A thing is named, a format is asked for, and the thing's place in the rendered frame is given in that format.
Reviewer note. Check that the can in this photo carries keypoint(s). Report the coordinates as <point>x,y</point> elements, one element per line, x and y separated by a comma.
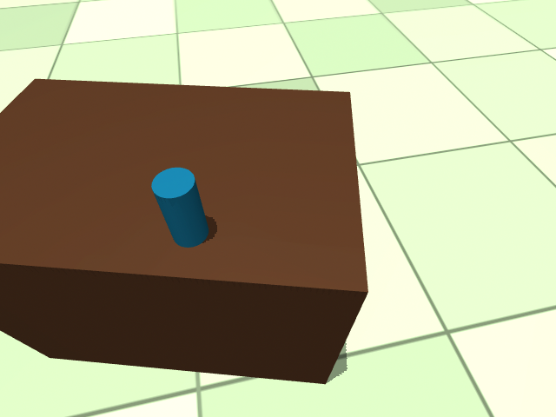
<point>177,195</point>

